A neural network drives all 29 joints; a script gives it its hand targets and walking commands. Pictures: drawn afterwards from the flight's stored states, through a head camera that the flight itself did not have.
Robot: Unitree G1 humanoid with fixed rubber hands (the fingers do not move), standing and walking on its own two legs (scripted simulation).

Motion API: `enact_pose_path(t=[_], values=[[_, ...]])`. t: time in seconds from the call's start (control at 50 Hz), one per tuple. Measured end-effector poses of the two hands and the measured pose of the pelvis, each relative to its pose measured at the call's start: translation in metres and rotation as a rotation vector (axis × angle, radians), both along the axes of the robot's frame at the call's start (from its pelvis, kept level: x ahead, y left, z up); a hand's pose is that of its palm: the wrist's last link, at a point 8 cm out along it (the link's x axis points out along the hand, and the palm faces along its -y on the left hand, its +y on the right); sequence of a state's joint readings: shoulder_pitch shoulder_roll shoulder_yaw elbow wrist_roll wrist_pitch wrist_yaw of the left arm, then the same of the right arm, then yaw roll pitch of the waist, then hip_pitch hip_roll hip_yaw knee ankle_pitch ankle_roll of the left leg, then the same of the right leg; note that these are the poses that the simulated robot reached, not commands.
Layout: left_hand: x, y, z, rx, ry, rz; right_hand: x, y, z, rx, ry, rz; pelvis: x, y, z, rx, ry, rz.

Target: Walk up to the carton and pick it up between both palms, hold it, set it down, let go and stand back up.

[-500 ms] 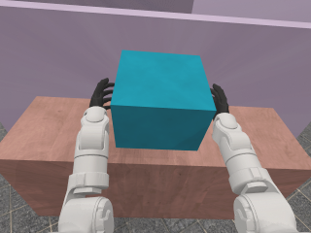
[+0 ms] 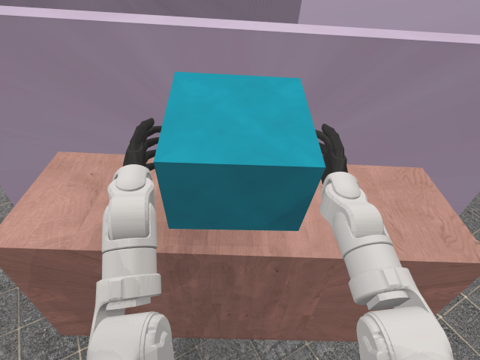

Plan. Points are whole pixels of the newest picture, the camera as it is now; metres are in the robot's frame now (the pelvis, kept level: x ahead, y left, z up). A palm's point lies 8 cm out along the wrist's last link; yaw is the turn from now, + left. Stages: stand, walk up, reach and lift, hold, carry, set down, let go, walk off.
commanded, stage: hold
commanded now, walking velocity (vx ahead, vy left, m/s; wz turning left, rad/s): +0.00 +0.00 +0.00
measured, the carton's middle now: (236, 151) +0.41 +0.01 +0.17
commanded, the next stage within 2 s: none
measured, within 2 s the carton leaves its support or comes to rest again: neither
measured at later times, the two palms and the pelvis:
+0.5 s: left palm (137, 164) +0.35 +0.17 +0.19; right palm (334, 172) +0.34 -0.14 +0.18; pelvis -0.02 +0.00 +0.00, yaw +0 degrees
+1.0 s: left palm (137, 166) +0.35 +0.17 +0.18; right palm (333, 171) +0.35 -0.14 +0.18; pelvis -0.01 +0.01 +0.00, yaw +0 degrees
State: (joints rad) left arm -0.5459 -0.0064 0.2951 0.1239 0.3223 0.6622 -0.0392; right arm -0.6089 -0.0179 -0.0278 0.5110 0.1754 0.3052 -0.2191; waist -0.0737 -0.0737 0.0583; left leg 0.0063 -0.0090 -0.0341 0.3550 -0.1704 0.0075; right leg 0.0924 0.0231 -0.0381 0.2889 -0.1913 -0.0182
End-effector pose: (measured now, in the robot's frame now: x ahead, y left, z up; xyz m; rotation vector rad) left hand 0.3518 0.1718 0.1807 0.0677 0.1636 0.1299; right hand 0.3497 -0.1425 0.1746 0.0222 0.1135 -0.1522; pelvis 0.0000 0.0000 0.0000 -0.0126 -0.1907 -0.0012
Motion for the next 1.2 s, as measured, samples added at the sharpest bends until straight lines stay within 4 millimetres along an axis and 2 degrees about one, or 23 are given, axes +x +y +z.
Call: enact_pose_path(t=[0.36,0.66,0.88,1.04,1.2], values=[[0.001,-0.003,0.011,-0.004,0.014,-0.003,-0.002,-0.002,0.005,-0.003,0.004,-0.014,-0.017,0.001,0.001,0.004,0.014,-0.008],[-0.001,0.000,0.004,-0.004,0.029,0.000,-0.003,0.000,0.003,-0.011,0.006,-0.010,-0.018,0.003,0.000,0.002,0.013,-0.007],[0.000,0.000,0.009,0.006,-0.004,-0.002,-0.001,0.000,0.010,-0.013,-0.033,-0.008,-0.013,0.005,0.001,-0.002,0.009,-0.003],[-0.002,0.000,0.003,0.006,0.019,0.001,-0.002,0.000,0.003,-0.008,-0.014,-0.007,-0.011,0.006,0.000,-0.002,0.000,-0.006],[0.000,-0.003,0.008,0.016,0.006,0.001,0.000,-0.003,0.005,-0.003,-0.029,-0.006,-0.010,0.005,0.000,-0.001,0.002,-0.006]])
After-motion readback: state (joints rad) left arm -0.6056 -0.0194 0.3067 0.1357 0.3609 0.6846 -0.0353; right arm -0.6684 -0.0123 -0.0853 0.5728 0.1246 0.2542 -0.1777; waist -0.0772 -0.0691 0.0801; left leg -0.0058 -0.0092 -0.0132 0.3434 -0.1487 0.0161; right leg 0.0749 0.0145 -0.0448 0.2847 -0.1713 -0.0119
